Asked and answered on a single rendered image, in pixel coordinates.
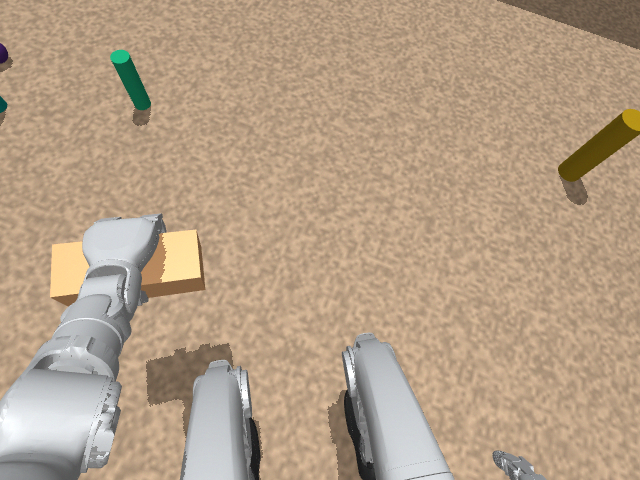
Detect right robot hand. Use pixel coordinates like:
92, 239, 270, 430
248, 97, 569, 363
492, 450, 547, 480

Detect right robot foot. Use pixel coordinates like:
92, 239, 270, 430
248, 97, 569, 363
344, 389, 376, 480

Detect left robot hand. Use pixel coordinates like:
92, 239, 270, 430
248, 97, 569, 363
82, 213, 167, 306

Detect left robot arm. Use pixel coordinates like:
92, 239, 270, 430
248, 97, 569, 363
0, 259, 142, 480

